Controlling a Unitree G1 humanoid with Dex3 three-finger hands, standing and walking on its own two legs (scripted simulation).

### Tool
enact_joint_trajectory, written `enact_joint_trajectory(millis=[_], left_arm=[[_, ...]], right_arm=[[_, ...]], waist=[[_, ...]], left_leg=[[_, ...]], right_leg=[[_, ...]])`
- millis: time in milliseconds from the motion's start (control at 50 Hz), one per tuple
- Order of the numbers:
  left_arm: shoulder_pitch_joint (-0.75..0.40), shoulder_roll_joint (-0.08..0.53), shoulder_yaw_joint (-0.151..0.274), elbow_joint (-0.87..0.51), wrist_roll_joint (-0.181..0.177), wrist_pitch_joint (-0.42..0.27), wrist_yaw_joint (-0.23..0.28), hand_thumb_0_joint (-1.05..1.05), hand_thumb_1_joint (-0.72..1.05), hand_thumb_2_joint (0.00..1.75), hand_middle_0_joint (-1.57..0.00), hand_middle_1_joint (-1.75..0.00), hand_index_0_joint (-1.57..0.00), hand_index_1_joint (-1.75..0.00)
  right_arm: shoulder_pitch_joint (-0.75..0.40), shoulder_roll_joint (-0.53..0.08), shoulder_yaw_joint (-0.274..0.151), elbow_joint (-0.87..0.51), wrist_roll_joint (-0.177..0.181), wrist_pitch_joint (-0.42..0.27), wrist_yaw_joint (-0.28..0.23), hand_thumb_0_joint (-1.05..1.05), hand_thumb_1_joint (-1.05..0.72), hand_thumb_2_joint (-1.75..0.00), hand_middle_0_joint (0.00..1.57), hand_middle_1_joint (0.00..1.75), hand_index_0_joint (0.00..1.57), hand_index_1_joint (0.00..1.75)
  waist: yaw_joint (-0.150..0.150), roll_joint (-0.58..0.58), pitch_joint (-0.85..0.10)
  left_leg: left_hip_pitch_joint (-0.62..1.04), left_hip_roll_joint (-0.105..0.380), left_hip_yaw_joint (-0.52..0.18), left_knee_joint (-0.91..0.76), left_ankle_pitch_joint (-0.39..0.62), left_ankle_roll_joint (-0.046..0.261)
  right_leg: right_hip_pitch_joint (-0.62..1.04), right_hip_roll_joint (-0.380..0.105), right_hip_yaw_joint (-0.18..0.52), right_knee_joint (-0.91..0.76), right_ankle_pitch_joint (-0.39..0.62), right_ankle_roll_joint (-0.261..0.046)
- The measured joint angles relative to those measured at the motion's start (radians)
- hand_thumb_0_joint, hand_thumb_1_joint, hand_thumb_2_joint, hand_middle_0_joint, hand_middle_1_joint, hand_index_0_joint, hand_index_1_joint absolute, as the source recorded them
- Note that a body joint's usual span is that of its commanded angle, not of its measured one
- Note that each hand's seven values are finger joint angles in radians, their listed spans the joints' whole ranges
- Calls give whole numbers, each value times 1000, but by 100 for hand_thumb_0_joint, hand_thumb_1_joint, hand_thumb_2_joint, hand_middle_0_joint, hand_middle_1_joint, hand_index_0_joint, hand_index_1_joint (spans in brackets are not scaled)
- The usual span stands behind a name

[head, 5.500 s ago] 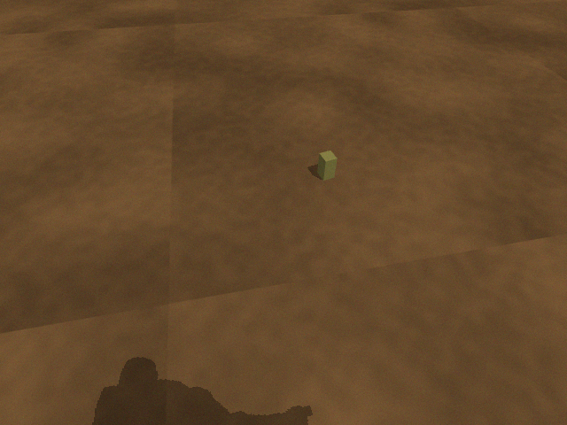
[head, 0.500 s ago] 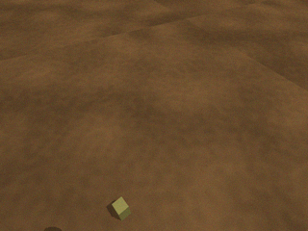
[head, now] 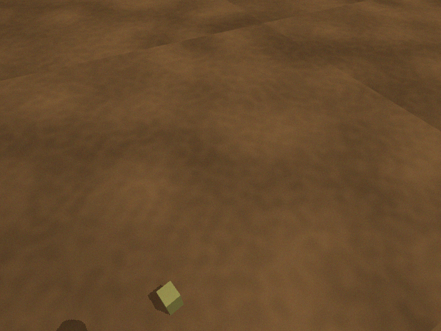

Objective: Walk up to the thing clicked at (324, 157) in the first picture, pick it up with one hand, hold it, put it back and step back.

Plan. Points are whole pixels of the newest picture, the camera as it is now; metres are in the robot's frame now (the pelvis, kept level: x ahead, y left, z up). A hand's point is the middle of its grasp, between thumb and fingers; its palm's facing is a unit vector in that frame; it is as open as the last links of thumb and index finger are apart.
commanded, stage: stand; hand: left
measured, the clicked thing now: (170, 298) +0.38 +0.22 -0.72
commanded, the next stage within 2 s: go down in 1.96 s
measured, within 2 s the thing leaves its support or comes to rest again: neither
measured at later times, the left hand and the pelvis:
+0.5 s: hand out of the picture +0.06 +0.25 -0.16, palm faces -0.02 -0.94 -0.34, open 7.4 cm; pelvis +0.00 +0.00 +0.00, yaw +1 degrees
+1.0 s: hand out of the picture +0.08 +0.25 -0.16, palm faces -0.01 -0.94 -0.34, open 7.4 cm; pelvis +0.01 -0.01 +0.00, yaw +1 degrees
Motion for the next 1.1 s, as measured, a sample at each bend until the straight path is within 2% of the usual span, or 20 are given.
enact_joint_trajectory(millis=[1100], left_arm=[[27,3,5,-18,2,7,-5,1,90,90,-21,-30,-20,-30]], right_arm=[[27,0,13,-20,-1,-1,-2,0,-90,-90,20,30,20,30]], waist=[[8,3,-6]], left_leg=[[6,4,-11,-6,-10,-7]], right_leg=[[9,4,-11,-3,-15,-8]])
